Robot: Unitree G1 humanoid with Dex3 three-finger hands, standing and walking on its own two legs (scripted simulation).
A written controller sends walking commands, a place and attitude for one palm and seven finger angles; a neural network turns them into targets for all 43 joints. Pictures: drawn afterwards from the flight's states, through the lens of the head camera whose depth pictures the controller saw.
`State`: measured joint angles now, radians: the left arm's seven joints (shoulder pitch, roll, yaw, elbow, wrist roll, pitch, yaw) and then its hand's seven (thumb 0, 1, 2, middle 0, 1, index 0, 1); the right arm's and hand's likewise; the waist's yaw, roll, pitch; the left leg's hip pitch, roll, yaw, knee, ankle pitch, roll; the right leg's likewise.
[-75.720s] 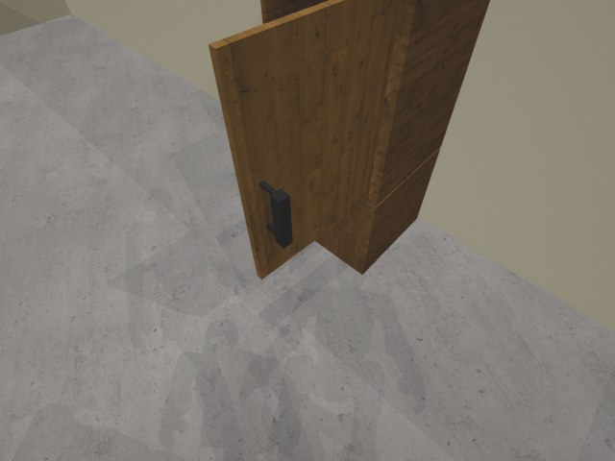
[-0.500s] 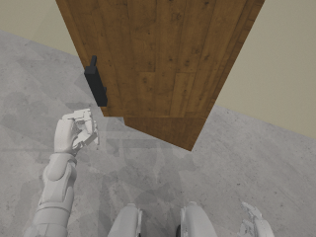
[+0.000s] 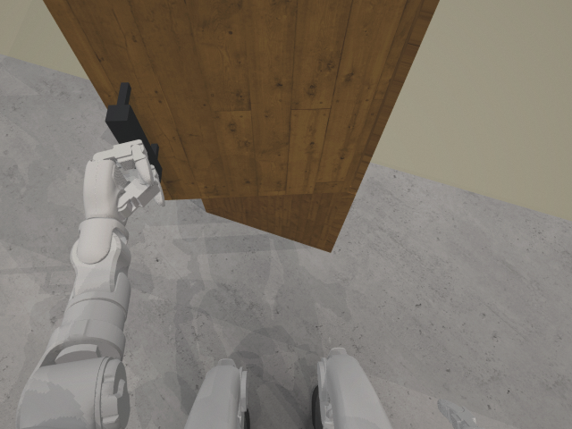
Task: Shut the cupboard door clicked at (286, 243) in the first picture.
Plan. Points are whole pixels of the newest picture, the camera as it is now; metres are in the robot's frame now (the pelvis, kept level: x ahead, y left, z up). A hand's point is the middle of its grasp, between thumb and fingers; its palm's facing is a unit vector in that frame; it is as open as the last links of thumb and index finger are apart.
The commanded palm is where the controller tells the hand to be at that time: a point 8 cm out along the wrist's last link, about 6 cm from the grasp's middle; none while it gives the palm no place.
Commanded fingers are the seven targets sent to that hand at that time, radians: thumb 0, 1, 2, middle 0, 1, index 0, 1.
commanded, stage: bring the fist close to the handle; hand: left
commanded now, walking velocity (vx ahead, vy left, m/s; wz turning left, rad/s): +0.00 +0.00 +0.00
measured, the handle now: (139, 135) +0.53 +0.21 +0.03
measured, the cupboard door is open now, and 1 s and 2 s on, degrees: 23 15 3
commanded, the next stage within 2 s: push the door shut along its arc in 0.24 s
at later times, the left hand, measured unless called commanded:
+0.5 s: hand (155, 188) +0.43 +0.17 +0.04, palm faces +0.03 -1.00 -0.03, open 3.1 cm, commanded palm +0.42 +0.22 +0.03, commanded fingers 0.00 0.90 0.90 -1.30 -1.50 -1.30 -1.50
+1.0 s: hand (157, 151) +0.49 +0.18 +0.04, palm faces -0.11 -0.99 -0.03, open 3.1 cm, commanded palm +0.49 +0.21 +0.03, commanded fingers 0.00 0.90 0.90 -1.30 -1.50 -1.30 -1.50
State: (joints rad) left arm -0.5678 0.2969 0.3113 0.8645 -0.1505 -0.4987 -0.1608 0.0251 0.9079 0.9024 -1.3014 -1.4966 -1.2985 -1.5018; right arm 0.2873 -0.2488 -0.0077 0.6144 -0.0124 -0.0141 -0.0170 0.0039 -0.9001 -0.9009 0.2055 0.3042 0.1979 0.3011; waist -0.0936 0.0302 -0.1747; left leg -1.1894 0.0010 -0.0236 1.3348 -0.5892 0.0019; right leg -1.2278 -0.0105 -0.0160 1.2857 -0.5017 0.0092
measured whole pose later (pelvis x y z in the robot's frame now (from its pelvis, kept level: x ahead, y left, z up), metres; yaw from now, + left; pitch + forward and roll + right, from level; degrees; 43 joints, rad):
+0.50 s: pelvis +0.00 +0.00 +0.00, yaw +1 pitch +24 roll -1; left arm -0.59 0.29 0.29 0.91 -0.12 -0.54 -0.17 0.02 0.90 0.90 -1.31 -1.50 -1.30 -1.50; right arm 0.24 -0.25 0.00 0.60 -0.02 0.00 -0.02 0.00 -0.90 -0.90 0.21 0.30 0.20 0.30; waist -0.09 0.02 -0.17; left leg -1.18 -0.01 -0.03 1.33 -0.58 0.00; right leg -1.21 -0.02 -0.03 1.28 -0.50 0.01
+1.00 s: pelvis -0.02 +0.00 -0.02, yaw +0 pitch +28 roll -3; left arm -0.90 0.49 0.35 1.16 -0.11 -0.47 -0.34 0.02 0.90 0.90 -1.31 -1.50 -1.32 -1.50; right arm 0.32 -0.28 0.02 0.64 -0.01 0.02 -0.02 0.00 -0.90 -0.90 0.21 0.30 0.20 0.30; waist -0.17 0.04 -0.15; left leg -1.31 0.00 -0.06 1.41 -0.58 0.00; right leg -1.32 -0.01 -0.05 1.32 -0.48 0.01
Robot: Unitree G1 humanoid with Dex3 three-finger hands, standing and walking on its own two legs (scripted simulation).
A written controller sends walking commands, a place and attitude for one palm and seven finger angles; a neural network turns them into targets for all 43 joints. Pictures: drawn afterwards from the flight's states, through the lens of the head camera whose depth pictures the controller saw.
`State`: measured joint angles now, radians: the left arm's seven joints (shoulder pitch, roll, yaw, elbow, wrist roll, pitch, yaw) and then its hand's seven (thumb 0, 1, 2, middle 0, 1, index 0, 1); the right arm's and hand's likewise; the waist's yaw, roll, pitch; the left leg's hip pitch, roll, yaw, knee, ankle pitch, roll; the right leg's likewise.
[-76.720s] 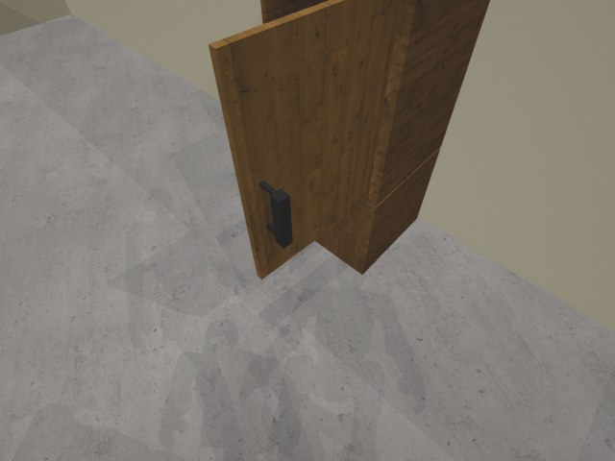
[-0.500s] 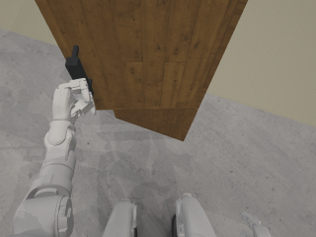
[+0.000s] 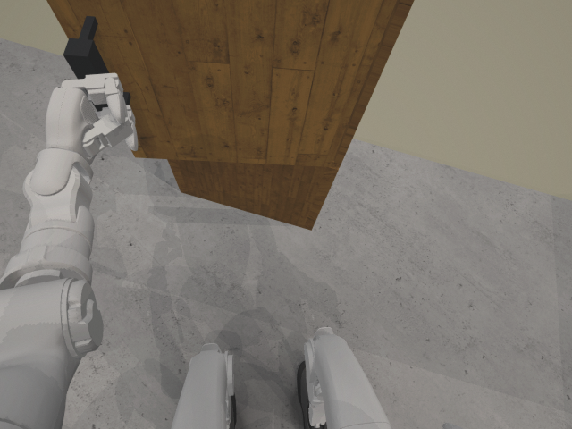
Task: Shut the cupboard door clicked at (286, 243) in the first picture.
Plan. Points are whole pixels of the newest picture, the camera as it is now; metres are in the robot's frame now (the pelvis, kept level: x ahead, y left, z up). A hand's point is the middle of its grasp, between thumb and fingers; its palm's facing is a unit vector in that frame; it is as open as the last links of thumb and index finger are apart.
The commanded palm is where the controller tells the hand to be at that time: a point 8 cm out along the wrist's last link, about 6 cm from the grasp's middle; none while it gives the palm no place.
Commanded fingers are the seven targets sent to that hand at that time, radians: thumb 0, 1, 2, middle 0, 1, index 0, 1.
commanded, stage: push the door shut along its arc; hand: left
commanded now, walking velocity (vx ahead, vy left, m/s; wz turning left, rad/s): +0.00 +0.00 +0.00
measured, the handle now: (106, 79) +0.59 +0.21 +0.05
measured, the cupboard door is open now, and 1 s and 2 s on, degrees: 15 3 3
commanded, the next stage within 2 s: pull the fist back off the door in 0.74 s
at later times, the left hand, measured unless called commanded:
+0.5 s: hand (153, 87) +0.56 +0.14 +0.06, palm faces -0.25 -0.97 -0.02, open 3.1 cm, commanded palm +0.58 +0.17 +0.05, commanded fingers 0.00 0.90 0.90 -1.30 -1.50 -1.30 -1.50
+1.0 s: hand (180, 53) +0.63 +0.11 +0.05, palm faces +0.03 -1.00 +0.08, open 3.1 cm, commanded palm +0.59 +0.14 +0.05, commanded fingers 0.00 0.90 0.90 -1.30 -1.50 -1.30 -1.50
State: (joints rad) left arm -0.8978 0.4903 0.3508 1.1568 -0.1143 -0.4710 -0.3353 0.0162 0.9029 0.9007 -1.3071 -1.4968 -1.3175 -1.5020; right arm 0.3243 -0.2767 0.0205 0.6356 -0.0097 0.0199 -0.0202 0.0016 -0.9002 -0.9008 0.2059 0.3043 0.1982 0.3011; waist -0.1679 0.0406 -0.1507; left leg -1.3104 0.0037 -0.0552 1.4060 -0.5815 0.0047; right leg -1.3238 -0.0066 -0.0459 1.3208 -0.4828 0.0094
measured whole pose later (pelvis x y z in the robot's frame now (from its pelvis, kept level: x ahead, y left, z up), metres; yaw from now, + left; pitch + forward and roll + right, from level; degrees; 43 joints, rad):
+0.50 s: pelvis +0.00 +0.01 -0.01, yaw -2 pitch +32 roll -5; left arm -1.14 0.59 0.33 1.25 -0.04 -0.35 -0.39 0.02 0.90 0.90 -1.30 -1.50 -1.30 -1.50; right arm 0.35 -0.26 0.06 0.62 -0.03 0.01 0.00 0.00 -0.90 -0.90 0.21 0.30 0.20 0.30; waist -0.25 0.06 -0.14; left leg -1.42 0.01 -0.06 1.46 -0.60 0.02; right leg -1.42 0.01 -0.05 1.34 -0.48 0.02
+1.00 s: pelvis +0.01 +0.01 -0.02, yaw -4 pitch +36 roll -6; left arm -1.27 0.55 0.47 1.19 0.04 -0.27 -0.05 0.01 0.89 0.90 -1.30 -1.50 -1.30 -1.50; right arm 0.42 -0.24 0.07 0.57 -0.08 0.02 0.05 0.00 -0.90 -0.90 0.20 0.30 0.20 0.30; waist -0.29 0.08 -0.13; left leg -1.51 0.04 -0.06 1.50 -0.62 0.01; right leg -1.52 0.03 -0.05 1.38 -0.49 0.02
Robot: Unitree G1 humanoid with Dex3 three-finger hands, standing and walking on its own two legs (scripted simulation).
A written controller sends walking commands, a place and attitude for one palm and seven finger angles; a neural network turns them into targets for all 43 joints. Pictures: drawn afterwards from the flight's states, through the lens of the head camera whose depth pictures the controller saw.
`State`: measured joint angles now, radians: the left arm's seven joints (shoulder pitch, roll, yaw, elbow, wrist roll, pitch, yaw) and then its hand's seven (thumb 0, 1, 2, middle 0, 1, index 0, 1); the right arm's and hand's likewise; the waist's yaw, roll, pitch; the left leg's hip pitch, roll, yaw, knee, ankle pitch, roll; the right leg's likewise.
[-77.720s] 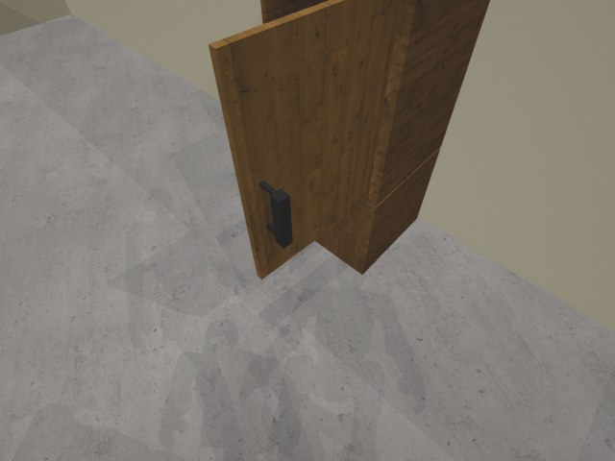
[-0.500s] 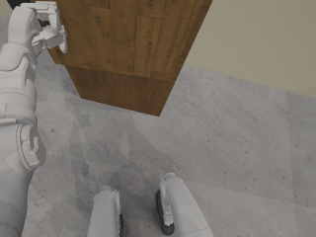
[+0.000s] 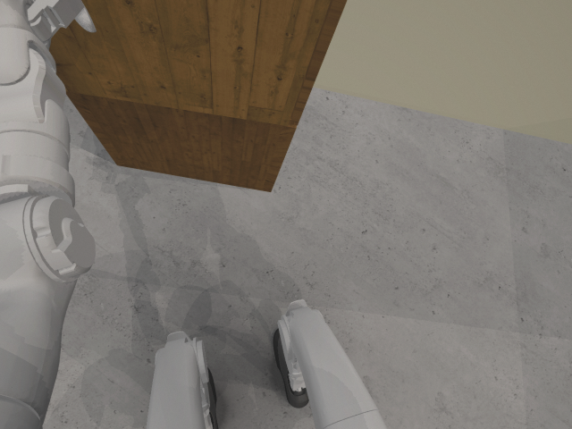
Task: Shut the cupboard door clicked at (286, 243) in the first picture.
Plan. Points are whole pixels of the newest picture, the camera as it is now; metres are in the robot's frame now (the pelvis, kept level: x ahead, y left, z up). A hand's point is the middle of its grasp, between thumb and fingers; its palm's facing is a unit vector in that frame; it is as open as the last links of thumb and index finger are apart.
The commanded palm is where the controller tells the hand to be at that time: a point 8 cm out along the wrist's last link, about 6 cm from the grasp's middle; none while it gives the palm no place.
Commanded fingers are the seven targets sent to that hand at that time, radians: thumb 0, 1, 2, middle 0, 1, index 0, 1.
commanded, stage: pull the fist back off the door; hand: left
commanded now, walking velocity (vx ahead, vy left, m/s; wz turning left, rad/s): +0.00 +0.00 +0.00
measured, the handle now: out of the picture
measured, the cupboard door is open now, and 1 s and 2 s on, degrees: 3 3 3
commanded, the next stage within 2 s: draw the hand back to the body in 0.72 s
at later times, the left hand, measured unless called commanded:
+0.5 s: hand (68, 67) +0.53 +0.15 +0.07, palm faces +0.12 -0.99 +0.00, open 3.1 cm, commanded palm +0.49 +0.19 +0.07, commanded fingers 0.00 0.90 0.90 -1.30 -1.50 -1.30 -1.50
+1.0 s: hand (52, 91) +0.49 +0.16 +0.10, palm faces +0.13 -0.99 -0.03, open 3.1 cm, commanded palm +0.43 +0.21 +0.12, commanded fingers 0.00 0.90 0.90 -1.30 -1.50 -1.30 -1.50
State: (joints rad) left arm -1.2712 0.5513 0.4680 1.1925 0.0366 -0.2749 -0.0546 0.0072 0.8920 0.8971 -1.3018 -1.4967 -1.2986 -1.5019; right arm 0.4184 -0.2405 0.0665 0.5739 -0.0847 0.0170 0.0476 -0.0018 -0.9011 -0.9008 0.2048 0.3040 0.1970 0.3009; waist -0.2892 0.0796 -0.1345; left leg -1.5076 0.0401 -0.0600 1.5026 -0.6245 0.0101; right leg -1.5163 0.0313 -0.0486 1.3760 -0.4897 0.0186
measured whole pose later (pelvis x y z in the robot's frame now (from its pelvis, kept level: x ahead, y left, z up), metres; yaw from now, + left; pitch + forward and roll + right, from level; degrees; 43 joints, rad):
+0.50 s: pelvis +0.01 -0.01 +0.04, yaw +3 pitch +30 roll -3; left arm -0.93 0.35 0.34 1.15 -0.02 -0.50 -0.01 0.02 0.91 0.90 -1.30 -1.50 -1.30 -1.50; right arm 0.34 -0.27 -0.01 0.60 -0.06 0.04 0.05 0.00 -0.90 -0.90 0.20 0.30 0.20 0.30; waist -0.20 0.04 -0.16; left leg -1.29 0.01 -0.05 1.36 -0.59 0.00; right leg -1.30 0.00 -0.04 1.28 -0.49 0.01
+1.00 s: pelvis +0.02 +0.00 +0.05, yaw +3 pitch +26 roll -2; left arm -0.70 0.26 0.30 0.93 -0.07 -0.51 -0.01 0.02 0.90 0.90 -1.30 -1.50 -1.30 -1.50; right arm 0.32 -0.22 0.00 0.59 -0.03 0.09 0.03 0.00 -0.90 -0.90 0.20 0.30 0.20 0.30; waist -0.14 0.05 -0.16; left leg -1.16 0.01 -0.01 1.29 -0.59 0.01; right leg -1.20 0.00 0.00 1.23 -0.48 0.02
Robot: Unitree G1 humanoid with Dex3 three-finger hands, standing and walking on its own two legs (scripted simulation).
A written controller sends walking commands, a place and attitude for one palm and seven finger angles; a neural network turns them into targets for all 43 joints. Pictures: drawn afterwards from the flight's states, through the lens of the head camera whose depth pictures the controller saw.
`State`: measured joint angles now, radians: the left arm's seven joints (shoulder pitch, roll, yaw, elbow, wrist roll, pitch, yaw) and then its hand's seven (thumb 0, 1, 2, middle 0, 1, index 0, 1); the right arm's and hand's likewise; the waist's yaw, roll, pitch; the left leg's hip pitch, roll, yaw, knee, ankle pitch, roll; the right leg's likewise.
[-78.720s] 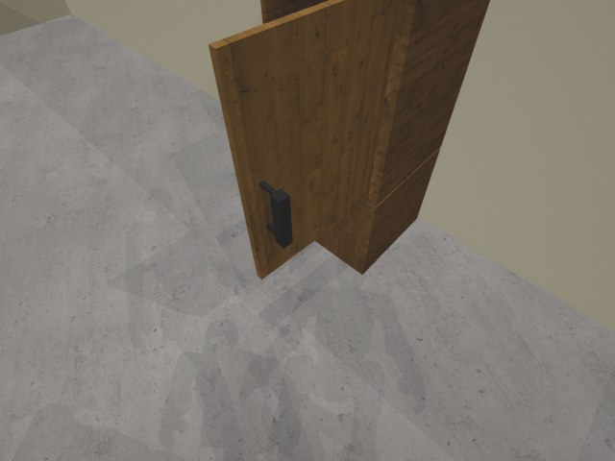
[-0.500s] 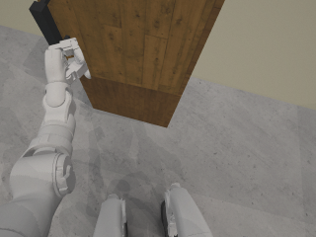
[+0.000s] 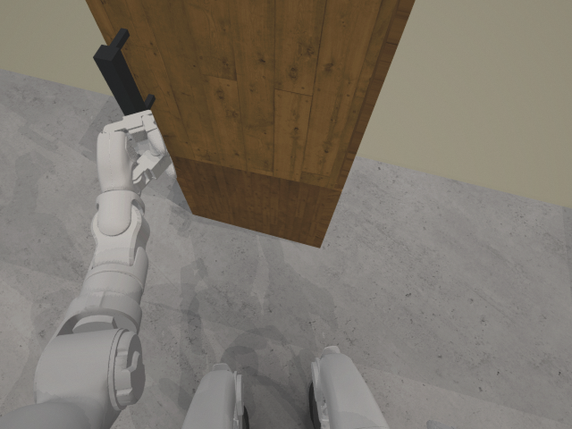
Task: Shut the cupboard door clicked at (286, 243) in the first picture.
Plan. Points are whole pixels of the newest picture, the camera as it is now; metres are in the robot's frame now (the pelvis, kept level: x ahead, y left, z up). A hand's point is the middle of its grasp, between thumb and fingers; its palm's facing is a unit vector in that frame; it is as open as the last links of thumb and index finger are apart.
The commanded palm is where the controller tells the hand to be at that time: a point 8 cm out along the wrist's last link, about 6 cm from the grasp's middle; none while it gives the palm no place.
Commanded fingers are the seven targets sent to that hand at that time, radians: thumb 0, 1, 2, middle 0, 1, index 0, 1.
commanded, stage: draw the hand back to the body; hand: left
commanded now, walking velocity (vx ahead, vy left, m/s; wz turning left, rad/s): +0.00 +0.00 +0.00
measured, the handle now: (131, 81) +0.64 +0.21 +0.02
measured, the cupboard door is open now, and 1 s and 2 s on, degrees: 3 3 3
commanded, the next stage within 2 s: step back with the hand held close in 1.42 s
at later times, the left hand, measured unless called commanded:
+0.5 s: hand (53, 226) +0.33 +0.20 +0.15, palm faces +0.17 -0.96 -0.22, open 3.1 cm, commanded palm +0.29 +0.25 +0.18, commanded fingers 0.00 0.90 0.90 -0.92 -1.08 -0.92 -1.08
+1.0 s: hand out of the picture +0.24 +0.27 +0.26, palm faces +0.47 -0.79 -0.40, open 5.8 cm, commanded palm +0.18 +0.30 +0.29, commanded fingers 0.00 0.90 0.90 -0.23 -0.33 -0.23 -0.33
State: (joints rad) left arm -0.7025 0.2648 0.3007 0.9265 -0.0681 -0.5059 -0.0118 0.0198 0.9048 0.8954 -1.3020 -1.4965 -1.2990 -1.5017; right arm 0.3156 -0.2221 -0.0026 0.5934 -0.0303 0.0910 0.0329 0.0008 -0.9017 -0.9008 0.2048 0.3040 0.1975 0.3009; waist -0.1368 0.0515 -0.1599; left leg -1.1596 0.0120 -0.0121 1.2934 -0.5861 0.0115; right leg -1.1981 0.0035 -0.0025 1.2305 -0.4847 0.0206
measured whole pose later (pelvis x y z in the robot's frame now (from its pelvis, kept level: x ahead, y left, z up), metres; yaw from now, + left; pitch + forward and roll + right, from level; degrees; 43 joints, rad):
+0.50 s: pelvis +0.03 +0.00 +0.09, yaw +2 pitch +7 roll -1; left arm -0.01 0.27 0.11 0.24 -0.08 -0.15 0.03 0.02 0.90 0.90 -1.16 -1.34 -1.16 -1.34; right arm 0.21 -0.23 0.01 0.50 0.05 0.05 -0.09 0.01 -0.90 -0.90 0.20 0.30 0.20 0.30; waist -0.01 0.04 -0.09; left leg -0.48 -0.01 -0.02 0.78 -0.43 0.01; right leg -0.52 -0.02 -0.01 0.75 -0.36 0.02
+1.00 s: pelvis +0.05 +0.00 +0.12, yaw +3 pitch -2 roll +0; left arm 0.41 0.33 0.30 -0.31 -0.06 -0.04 0.10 0.02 0.90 0.89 -0.50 -0.61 -0.50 -0.62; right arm 0.21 -0.22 0.04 0.61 0.01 -0.07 -0.09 0.01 -0.90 -0.90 0.21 0.30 0.20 0.30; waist 0.07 0.08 -0.03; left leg -0.10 -0.01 -0.03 0.45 -0.31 0.01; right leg -0.15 -0.02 -0.03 0.44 -0.26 0.02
